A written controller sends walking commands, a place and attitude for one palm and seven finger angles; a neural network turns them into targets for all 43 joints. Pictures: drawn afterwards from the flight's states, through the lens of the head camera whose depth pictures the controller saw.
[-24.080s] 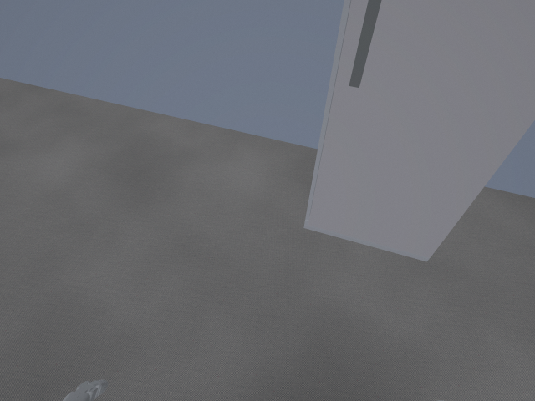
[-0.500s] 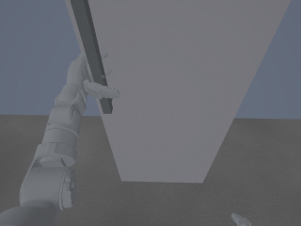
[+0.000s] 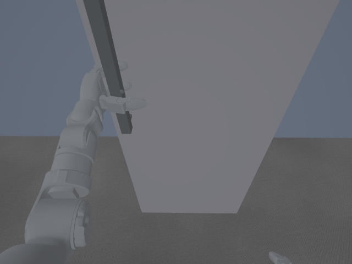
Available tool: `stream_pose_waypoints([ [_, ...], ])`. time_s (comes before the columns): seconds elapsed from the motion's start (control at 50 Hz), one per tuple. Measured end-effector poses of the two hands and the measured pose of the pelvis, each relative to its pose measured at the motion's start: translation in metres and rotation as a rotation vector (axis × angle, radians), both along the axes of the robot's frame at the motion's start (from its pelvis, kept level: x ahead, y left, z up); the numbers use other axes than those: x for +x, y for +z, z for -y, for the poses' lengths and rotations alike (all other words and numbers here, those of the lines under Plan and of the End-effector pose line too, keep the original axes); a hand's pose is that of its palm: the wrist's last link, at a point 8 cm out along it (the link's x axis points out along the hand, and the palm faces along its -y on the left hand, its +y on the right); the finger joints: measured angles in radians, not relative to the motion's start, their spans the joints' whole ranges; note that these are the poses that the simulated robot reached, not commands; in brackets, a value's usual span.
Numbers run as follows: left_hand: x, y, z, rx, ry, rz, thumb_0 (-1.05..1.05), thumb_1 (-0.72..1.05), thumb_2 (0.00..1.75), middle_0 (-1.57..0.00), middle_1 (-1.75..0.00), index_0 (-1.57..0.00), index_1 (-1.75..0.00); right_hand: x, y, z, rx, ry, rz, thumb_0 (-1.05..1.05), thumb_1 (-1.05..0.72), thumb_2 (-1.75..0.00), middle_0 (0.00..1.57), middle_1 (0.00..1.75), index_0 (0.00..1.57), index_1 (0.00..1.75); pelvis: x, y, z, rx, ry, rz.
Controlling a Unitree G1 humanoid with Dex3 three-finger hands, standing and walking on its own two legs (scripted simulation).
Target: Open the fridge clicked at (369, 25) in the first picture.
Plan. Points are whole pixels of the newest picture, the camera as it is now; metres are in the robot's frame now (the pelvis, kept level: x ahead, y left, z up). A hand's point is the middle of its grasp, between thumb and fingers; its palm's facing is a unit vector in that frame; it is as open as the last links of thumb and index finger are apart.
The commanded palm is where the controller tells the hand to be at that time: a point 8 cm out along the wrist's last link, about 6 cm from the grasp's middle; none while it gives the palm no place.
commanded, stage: grip the handle and tug to test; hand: left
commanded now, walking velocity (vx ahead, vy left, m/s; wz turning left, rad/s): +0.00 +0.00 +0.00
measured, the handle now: (112, 59) +0.49 +0.16 +0.24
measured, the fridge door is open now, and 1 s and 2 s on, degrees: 0 0 21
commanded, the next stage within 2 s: pull the door a little, standing still in 1.16 s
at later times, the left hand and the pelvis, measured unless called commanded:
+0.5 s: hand (121, 91) +0.43 +0.14 +0.20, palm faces +0.05 -1.00 +0.01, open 6.1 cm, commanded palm +0.41 +0.18 +0.20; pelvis +0.00 +0.00 +0.00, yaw +0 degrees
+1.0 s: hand (122, 92) +0.43 +0.14 +0.20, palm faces +0.06 -1.00 +0.00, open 6.1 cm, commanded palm +0.39 +0.17 +0.20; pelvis +0.01 -0.01 +0.00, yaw -1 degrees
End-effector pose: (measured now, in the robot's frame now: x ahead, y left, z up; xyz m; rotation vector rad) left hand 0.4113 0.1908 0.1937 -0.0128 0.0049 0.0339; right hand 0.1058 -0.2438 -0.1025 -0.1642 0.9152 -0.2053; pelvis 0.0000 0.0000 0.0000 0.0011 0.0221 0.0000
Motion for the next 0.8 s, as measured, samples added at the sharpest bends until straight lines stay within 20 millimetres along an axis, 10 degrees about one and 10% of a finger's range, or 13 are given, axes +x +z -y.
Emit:
stream_pose_waypoints([
  [0.4, -0.002, 0.001, -0.002, 0.004, 0.012, 0.004, 0.01, 0.64, 0.78, -0.37, -1.36, -0.38, -1.35, 0.001, 0.001, 0.004, -0.005, -0.002, 0.008, 0.01, -0.9, -0.9, 0.2, 0.3, 0.2, 0.3, 0.001, 0.001, 0.001, 0.0, 0.0, 0.003],
  [0.8, -0.003, 0.002, -0.001, 0.002, 0.009, 0.001, 0.01, 0.66, 0.77, -0.34, -1.38, -0.36, -1.36, 0.016, 0.004, 0.008, -0.006, 0.009, 0.025, 0.01, -0.9, -0.9, 0.2, 0.3, 0.2, 0.3, 0.005, 0.001, 0.007, 0.004, 0.001, 0.005],
])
